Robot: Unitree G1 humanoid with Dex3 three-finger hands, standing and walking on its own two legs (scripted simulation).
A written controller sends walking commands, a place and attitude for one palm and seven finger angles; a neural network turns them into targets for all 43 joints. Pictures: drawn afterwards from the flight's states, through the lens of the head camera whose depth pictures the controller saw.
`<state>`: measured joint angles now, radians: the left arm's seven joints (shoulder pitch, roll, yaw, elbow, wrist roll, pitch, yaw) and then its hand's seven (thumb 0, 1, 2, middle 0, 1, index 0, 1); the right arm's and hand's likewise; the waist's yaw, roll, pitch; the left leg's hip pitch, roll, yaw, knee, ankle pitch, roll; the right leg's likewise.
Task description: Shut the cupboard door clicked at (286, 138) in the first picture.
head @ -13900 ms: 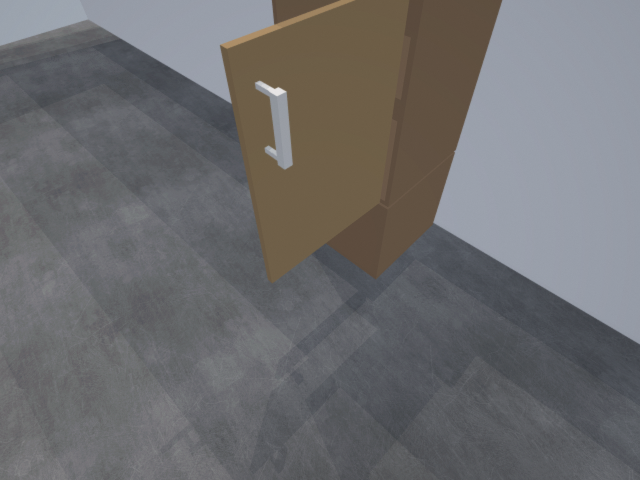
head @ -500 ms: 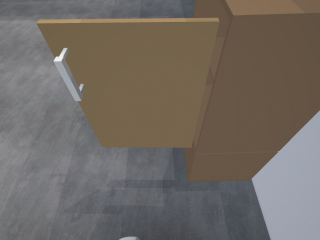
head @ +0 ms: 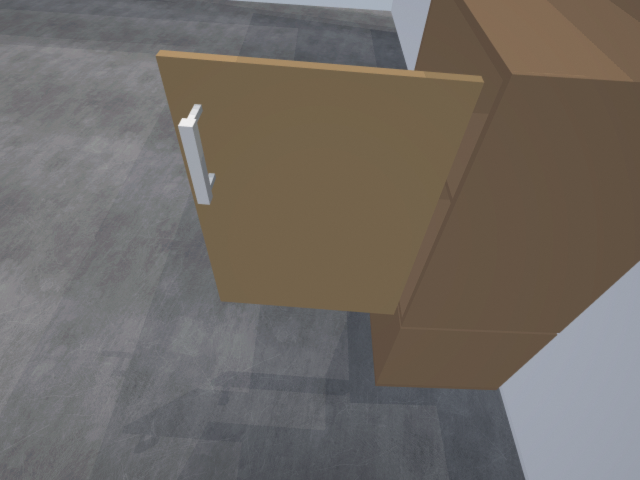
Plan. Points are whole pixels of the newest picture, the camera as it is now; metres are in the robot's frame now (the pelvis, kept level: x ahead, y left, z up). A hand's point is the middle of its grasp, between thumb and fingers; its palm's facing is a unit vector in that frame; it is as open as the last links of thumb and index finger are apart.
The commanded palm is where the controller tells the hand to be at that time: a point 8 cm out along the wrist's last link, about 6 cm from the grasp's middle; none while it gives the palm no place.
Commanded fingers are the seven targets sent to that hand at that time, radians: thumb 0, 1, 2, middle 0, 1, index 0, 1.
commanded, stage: come to a stop and stand still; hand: left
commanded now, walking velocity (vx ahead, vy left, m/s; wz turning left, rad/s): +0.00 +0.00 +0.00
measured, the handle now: (200, 156) +0.52 +0.23 +0.11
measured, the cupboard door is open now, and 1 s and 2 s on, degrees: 88 88 88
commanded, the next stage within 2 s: look again from close up in 0.68 s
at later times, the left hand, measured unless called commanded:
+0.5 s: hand out of the picture +0.04 +0.17 -0.18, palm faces +0.01 -0.98 -0.18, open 7.3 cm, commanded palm none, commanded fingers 0.00 0.90 0.90 -0.20 -0.30 -0.20 -0.30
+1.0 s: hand out of the picture +0.04 +0.18 -0.18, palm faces +0.00 -0.98 -0.20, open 7.4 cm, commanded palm none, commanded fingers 0.00 0.90 0.90 -0.20 -0.30 -0.20 -0.30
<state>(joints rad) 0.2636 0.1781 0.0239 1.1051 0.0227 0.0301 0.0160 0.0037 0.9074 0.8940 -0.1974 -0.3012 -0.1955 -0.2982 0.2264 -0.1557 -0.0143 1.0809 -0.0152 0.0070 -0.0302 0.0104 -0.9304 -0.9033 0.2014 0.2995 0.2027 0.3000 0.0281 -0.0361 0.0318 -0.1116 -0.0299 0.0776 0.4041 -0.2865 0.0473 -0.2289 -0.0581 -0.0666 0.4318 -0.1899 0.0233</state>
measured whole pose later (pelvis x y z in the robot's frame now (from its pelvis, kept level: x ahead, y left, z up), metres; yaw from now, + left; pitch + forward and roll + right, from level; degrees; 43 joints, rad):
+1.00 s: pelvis +0.03 +0.01 -0.01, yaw +0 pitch -1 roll -1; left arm 0.26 0.15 -0.01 1.11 0.02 -0.01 0.04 0.01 0.92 0.89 -0.20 -0.30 -0.20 -0.30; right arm 0.28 -0.17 0.00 1.06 -0.02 -0.02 -0.04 0.01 -0.92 -0.90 0.20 0.30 0.20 0.30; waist -0.01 0.02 0.03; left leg -0.11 -0.03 0.08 0.50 -0.38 0.06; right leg -0.23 -0.06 -0.06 0.53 -0.28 0.04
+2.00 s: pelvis +0.09 +0.02 -0.01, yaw +1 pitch -3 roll +1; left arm 0.26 0.18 0.03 1.04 0.02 -0.02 0.05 0.01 0.92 0.89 -0.20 -0.30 -0.20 -0.30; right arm 0.38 -0.10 0.00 1.10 0.01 -0.01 -0.05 0.01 -0.91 -0.90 0.20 0.30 0.20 0.30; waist 0.00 -0.03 0.07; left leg -0.14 -0.05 0.08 0.74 -0.42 0.02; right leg -0.24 -0.06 -0.08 0.58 -0.23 -0.04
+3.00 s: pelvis +0.02 +0.03 +0.00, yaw +0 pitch -1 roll +0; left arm 0.36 0.17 -0.01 1.03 0.02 0.01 0.03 0.00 0.91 0.89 -0.20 -0.30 -0.20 -0.30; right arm 0.34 -0.16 0.01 1.05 -0.02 0.01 -0.01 0.01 -0.91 -0.90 0.20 0.30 0.20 0.30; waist -0.01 -0.01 0.00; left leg -0.28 -0.01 0.08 0.49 -0.20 0.05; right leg -0.24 -0.01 -0.04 0.50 -0.24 -0.01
